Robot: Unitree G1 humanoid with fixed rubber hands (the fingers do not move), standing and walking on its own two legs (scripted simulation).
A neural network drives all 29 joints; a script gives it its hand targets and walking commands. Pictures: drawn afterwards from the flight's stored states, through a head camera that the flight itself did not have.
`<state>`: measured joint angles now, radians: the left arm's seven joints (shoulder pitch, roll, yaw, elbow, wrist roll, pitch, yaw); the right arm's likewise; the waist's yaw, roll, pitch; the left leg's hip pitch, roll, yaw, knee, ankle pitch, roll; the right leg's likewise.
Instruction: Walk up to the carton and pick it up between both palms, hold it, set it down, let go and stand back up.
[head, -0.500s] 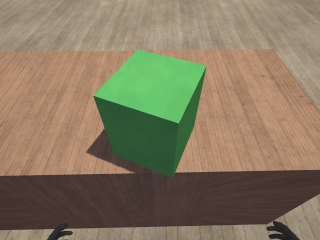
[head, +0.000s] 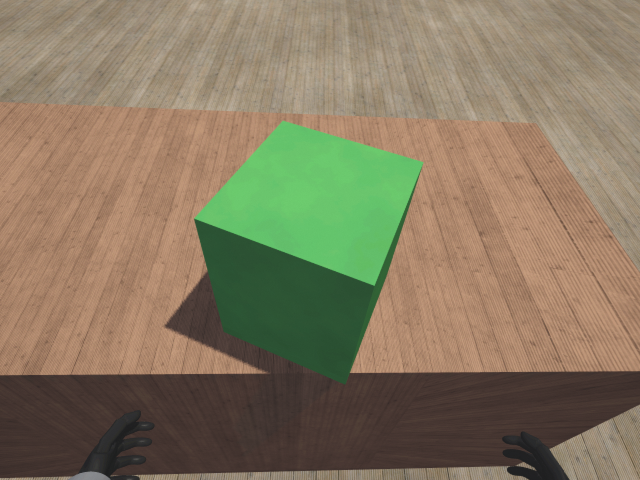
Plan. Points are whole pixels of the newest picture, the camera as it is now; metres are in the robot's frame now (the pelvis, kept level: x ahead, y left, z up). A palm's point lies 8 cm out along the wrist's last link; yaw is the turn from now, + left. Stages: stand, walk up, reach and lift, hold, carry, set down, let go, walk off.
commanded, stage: reach and lift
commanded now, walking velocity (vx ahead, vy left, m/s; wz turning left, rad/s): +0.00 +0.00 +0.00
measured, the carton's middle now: (314, 254) +0.42 +0.04 +0.04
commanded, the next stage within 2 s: none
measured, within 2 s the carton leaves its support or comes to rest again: neither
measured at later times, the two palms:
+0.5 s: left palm (63, 476) +0.15 +0.30 -0.02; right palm out of the picture +0.10 -0.21 -0.01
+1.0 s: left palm (70, 413) +0.20 +0.29 +0.03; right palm out of the picture +0.13 -0.17 +0.03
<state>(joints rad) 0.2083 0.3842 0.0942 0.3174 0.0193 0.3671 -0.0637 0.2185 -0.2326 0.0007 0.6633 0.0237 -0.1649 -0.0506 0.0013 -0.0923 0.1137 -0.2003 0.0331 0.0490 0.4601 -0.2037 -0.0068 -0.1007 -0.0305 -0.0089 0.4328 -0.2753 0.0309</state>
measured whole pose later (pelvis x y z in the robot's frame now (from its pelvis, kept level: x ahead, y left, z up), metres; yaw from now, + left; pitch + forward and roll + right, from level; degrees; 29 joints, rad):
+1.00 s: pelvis +0.00 +0.02 +0.00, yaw -2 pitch -3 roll +0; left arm 0.36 0.59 0.09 -0.06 -0.23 0.13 -0.21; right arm 0.61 -0.02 0.11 -0.30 0.13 0.17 -0.32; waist 0.00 -0.07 0.11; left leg -0.16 0.02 0.10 0.39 -0.18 0.03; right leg -0.07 -0.05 0.02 0.35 -0.23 0.04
